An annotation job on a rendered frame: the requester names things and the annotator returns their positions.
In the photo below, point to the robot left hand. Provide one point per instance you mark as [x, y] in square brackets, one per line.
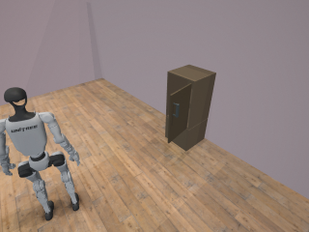
[7, 171]

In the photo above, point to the robot right foot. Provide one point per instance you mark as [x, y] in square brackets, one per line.
[75, 206]

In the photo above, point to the robot left foot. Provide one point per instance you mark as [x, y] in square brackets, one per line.
[49, 215]

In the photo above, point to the handle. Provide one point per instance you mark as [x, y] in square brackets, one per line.
[177, 110]

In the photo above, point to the robot foot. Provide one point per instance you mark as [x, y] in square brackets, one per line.
[49, 215]
[75, 206]

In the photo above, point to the robot right hand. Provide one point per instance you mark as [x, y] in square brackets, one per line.
[75, 158]

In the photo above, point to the robot right forearm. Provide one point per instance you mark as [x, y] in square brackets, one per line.
[67, 146]

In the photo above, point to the robot left forearm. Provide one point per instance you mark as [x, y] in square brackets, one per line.
[5, 161]

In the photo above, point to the robot right upper arm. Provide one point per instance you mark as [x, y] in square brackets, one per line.
[49, 118]

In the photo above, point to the cupboard door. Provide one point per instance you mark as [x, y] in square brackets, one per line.
[176, 125]

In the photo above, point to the robot left upper arm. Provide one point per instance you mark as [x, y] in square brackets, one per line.
[4, 149]

